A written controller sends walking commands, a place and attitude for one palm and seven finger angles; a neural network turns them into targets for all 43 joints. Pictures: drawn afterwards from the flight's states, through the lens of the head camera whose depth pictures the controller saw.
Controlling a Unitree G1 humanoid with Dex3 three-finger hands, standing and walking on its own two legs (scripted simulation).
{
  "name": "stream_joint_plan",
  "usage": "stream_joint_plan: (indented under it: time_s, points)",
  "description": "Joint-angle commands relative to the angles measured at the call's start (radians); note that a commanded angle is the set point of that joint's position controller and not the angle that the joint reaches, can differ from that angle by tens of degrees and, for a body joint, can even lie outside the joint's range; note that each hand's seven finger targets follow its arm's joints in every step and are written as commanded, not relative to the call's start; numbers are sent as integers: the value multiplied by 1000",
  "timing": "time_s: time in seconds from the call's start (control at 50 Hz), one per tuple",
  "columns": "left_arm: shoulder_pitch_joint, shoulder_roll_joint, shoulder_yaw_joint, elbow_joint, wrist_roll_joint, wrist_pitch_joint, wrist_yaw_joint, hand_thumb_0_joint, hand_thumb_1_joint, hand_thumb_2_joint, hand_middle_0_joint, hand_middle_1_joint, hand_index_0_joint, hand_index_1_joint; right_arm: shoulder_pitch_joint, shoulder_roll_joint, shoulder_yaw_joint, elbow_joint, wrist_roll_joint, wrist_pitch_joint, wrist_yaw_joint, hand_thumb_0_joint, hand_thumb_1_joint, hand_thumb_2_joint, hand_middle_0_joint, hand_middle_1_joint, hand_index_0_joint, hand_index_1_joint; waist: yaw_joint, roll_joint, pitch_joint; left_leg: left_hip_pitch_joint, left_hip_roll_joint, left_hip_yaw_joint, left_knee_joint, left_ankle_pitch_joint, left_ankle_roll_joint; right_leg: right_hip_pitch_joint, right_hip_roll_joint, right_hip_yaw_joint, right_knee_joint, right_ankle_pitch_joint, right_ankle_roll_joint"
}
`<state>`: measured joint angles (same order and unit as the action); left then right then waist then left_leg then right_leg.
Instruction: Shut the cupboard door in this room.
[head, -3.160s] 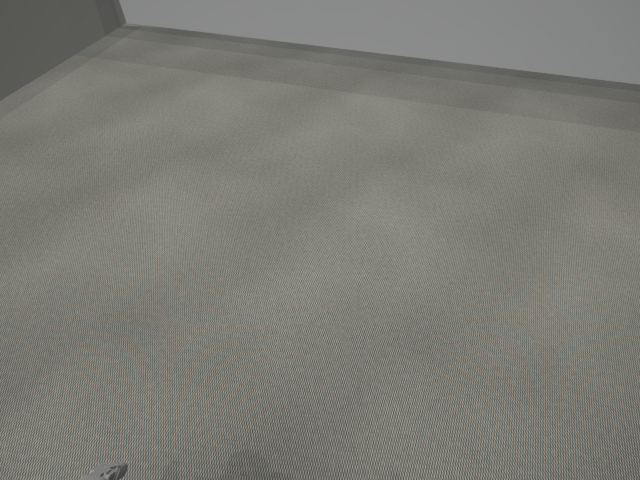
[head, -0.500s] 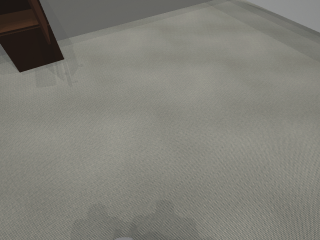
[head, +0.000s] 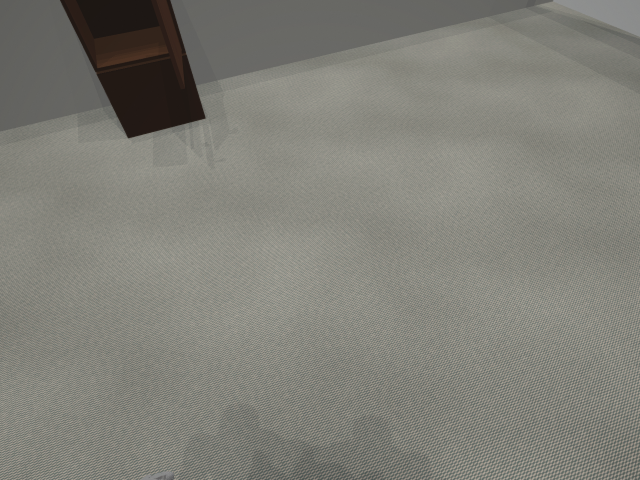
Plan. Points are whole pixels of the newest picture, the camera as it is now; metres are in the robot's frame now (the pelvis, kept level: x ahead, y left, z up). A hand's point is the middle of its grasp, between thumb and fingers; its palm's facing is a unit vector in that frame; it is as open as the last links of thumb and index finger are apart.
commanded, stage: turn or walk to find it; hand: left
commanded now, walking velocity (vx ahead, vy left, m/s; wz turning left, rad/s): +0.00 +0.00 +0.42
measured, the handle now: out of the picture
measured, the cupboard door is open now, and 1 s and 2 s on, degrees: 82 82 82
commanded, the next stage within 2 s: none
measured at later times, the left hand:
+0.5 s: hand out of the picture -0.06 +0.24 -0.18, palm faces +0.28 -0.93 -0.23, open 7.4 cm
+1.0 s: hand out of the picture -0.05 +0.21 -0.14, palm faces +0.44 -0.86 -0.27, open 7.4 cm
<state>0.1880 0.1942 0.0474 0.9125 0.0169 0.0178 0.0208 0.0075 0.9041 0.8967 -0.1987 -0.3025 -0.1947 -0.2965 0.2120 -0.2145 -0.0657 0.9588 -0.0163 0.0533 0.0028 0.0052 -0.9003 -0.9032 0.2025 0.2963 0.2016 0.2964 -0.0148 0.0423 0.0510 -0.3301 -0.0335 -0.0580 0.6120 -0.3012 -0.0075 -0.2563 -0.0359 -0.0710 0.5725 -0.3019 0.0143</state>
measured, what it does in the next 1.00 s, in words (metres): steps on the spot, turning left: left foot, then right foot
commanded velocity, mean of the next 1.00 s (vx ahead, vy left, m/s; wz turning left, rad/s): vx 0.00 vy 0.00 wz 0.42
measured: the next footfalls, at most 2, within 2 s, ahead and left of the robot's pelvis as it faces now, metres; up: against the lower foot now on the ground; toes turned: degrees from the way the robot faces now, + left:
left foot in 0.40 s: -0.02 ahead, +0.14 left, +0.00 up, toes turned +16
right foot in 0.82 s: +0.02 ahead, -0.09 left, +0.00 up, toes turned +17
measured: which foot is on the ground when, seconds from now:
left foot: up 0.00-0.38, down 0.40-0.84, up 0.86-1.00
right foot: down 0.00-0.40, up 0.42-0.80, down 0.82-1.00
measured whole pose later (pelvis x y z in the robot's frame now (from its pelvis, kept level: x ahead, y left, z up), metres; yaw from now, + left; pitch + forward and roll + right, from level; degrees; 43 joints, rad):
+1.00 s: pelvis -0.04 +0.00 +0.01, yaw +26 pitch +0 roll +1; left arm 0.20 0.16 0.03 0.91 0.02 0.01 0.02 0.01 0.90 0.90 -0.20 -0.30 -0.20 -0.30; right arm 0.22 -0.25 -0.09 0.98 -0.02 0.08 0.02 0.01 -0.90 -0.90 0.20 0.30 0.20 0.30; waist -0.02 0.05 0.06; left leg -0.49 -0.01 -0.02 1.12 -0.39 -0.05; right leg -0.20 -0.07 -0.14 0.52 -0.31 -0.02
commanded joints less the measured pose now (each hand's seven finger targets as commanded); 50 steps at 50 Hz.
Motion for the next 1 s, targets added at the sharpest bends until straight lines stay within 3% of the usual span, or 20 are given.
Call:
stream_joint_plan:
  time_s: [0.0,0.02,0.06,0.26,0.3,0.34,0.36,0.38,0.4,0.42,0.46,0.5,0.68,0.76,0.78,0.8,0.82,0.84,0.9,0.98]
  points:
    - [67,218,52,-66,6,-20,19,0,900,900,-200,-300,-200,-300,-51,-119,-47,-101,-7,-1,4,0,-900,-900,200,300,200,300,40,-281,-10,-219,22,-30,508,-205,-9,15,-380,353,-350,67,-165]
    - [15,186,44,-77,6,-17,20,0,900,900,-200,-300,-200,-300,-32,-117,-47,-83,-7,3,11,0,-900,-900,200,300,200,300,9,-194,12,-216,41,-21,563,-146,-13,-12,-336,277,-331,68,-150]
    - [-21,160,31,-89,7,-24,16,0,900,900,-200,-300,-200,-300,19,-95,-41,-50,-10,8,20,0,-900,-900,200,300,200,300,-13,-182,5,-202,49,18,595,-59,-34,-2,-261,136,-302,108,-116]
    - [110,227,52,-19,18,-16,15,0,900,900,-200,-300,-200,-300,-87,-70,-14,-64,6,-6,16,0,-900,-900,200,300,200,300,68,-232,-48,-79,63,128,199,-172,-43,130,-327,68,-214,344,-160]
    - [95,234,55,-11,17,-13,14,0,900,900,-200,-300,-200,-300,-46,-70,-10,-56,8,-15,11,0,-900,-900,200,300,200,300,44,-237,-77,-12,57,150,73,-131,-36,133,-329,41,-156,409,-141]
    - [76,214,54,-8,5,-5,10,0,900,900,-200,-300,-200,-300,26,-90,-13,-37,5,-26,9,0,-900,-900,200,300,200,300,1,-166,-104,160,62,145,-162,63,-19,41,-292,-30,-39,329,-65]
    - [89,172,50,-25,-4,4,6,0,900,900,-200,-300,-200,-300,58,-164,-26,-37,0,-38,8,0,-900,-900,200,300,200,300,-15,33,-130,279,198,-38,-262,184,32,-103,-208,-90,130,134,-2]
    - [70,107,31,-65,-3,9,-1,0,900,900,-200,-300,-200,-300,84,-255,-46,-42,-5,-39,3,0,-900,-900,200,300,200,300,-26,288,-99,321,422,-306,-301,505,146,-322,-92,-103,328,-305,62]
    - [2,123,24,-72,6,22,5,0,900,900,-200,-300,-200,-300,113,-263,-50,-23,-6,-36,-9,0,-900,-900,200,300,200,300,-59,205,-95,253,443,-304,-306,495,200,-310,-87,-7,462,-319,52]
    - [-17,115,28,-66,5,26,7,0,900,900,-200,-300,-200,-300,91,-248,-46,-21,-6,-38,-19,0,-900,-900,200,300,200,300,-42,239,-101,228,399,-273,-296,448,191,-327,-86,39,522,-281,50]
    - [-1,130,37,-30,2,23,-6,0,900,900,-200,-300,-200,-300,-21,-181,-23,-51,-7,-40,-23,0,-900,-900,200,300,200,300,1,135,-35,144,303,-161,-306,355,165,-294,-86,51,555,-138,52]
    - [37,125,33,-12,1,22,-11,0,900,900,-200,-300,-200,-300,-44,-175,-19,-64,-3,-46,-22,0,-900,-900,200,300,200,300,13,101,-44,151,264,-114,-304,374,156,-259,-73,36,515,-102,60]
    - [-4,94,24,-53,-6,13,-2,0,900,900,-200,-300,-200,-300,9,-188,-35,-60,-11,-35,-18,0,-900,-900,200,300,200,300,-19,113,-78,198,262,-228,-267,426,188,-158,-22,35,219,-153,57]
    - [88,108,26,-38,-9,-5,6,0,900,900,-200,-300,-200,-300,-28,-178,-40,-75,-4,-30,-12,0,-900,-900,200,300,200,300,32,80,-106,89,205,-228,-176,415,137,61,0,18,-90,30,46]
    - [116,138,31,-33,-5,-15,11,0,900,900,-200,-300,-200,-300,-20,-151,-37,-79,4,-32,-7,0,-900,-900,200,300,200,300,44,1,-125,4,155,-197,-102,315,87,183,-55,66,-219,119,33]
    - [134,222,46,-34,10,-27,19,0,900,900,-200,-300,-200,-300,-1,-88,-27,-97,12,-34,0,0,-900,-900,200,300,200,300,45,-247,-135,-184,24,-45,81,33,12,306,-287,296,-277,208,-41]
    - [127,274,50,-52,10,-24,17,0,900,900,-200,-300,-200,-300,-18,-90,-31,-120,3,-28,0,0,-900,-900,200,300,200,300,53,-296,-98,-234,-30,7,276,-266,-19,218,-451,384,-286,366,-144]
    - [102,240,53,-57,2,-28,21,0,900,900,-200,-300,-200,-300,-36,-118,-38,-106,-8,-9,-3,0,-900,-900,200,300,200,300,52,-305,-81,-222,9,-43,418,-262,-16,130,-422,356,-294,343,-170]
    - [-15,167,29,-79,3,-29,15,0,900,900,-200,-300,-200,-300,-1,-105,-41,-54,-7,3,13,0,-900,-900,200,300,200,300,-8,-175,3,-240,45,-3,600,-91,-38,67,-286,145,-268,292,-134]
    - [27,171,31,-62,8,-30,17,0,900,900,-200,-300,-200,-300,-27,-92,-31,-52,-5,6,17,0,-900,-900,200,300,200,300,17,-193,-9,-214,63,48,510,-89,-61,110,-285,71,-252,347,-139]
